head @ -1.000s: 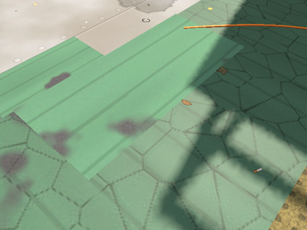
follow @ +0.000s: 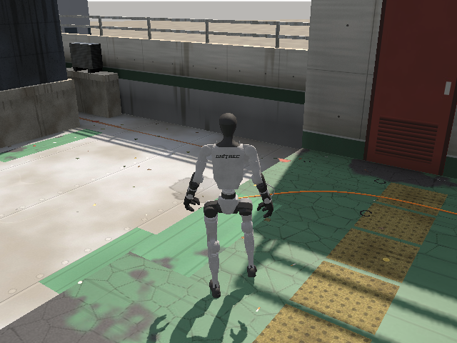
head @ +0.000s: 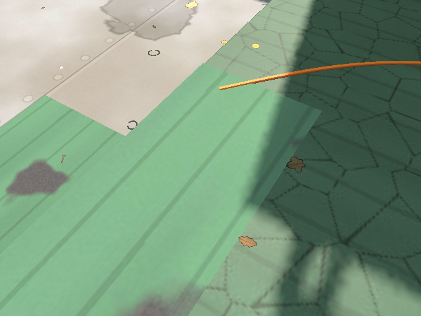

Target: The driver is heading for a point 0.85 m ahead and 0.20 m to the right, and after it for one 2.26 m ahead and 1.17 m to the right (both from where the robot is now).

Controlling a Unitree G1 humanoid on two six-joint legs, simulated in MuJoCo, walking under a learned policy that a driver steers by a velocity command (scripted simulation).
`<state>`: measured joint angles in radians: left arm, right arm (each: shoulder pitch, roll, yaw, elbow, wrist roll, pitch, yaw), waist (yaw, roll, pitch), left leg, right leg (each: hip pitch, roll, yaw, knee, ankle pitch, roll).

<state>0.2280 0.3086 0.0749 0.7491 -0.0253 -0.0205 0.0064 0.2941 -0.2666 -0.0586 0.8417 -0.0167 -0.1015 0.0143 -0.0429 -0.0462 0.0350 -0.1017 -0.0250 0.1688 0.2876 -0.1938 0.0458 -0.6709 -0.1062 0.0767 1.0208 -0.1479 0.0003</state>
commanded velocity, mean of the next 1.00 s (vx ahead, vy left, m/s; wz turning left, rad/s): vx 0.50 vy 0.00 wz -0.48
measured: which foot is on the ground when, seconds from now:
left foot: down 0.00-0.24, up 0.26-0.72, down 0.74-1.00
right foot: up 0.00-0.24, down 0.26-0.74, up 0.76-1.00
